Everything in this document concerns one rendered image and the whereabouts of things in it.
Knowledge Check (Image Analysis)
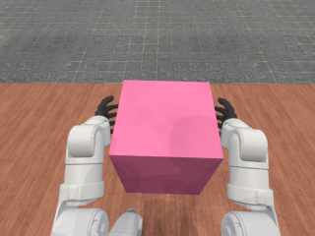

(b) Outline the robot left shin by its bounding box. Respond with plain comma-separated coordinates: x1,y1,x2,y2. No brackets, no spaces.
126,208,138,214

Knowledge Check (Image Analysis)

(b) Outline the carton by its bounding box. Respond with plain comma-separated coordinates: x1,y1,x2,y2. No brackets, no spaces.
108,80,224,195

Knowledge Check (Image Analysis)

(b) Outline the robot left hand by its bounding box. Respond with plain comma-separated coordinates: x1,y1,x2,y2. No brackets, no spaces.
94,95,119,134

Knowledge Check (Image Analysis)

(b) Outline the robot left thigh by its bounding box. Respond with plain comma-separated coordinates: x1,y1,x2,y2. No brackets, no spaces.
108,212,143,236

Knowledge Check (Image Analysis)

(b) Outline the robot right upper arm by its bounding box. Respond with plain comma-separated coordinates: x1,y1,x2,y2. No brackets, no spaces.
220,210,281,236

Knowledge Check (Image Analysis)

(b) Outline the robot left upper arm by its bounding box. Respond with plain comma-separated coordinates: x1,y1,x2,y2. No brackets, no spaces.
51,207,109,236

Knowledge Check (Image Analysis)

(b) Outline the robot right forearm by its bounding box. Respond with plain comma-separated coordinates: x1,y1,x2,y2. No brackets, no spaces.
220,118,281,236

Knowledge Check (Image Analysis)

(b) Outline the robot right hand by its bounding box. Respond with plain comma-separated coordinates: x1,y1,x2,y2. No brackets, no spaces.
214,97,237,137

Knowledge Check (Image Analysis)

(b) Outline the robot left forearm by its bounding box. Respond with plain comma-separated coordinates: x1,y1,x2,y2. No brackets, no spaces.
50,115,111,236

